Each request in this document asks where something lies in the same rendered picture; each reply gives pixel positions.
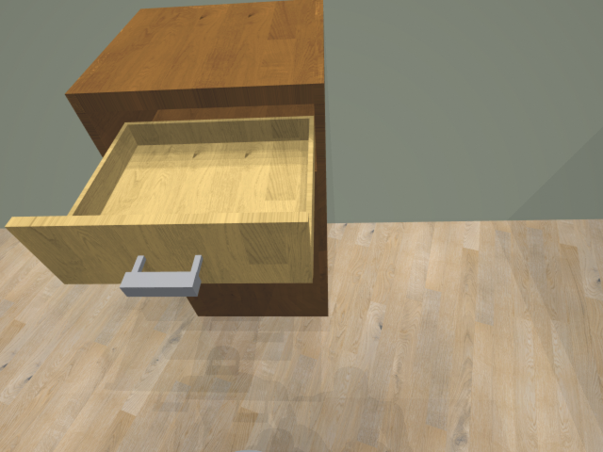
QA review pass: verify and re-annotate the handle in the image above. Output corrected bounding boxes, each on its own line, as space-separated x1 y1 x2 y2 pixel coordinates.
120 255 203 297

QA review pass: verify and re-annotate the drawer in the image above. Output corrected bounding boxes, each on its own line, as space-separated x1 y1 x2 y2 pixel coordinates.
5 116 316 284

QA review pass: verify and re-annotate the cabinet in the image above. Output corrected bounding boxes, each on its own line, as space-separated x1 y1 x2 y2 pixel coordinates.
65 0 328 316

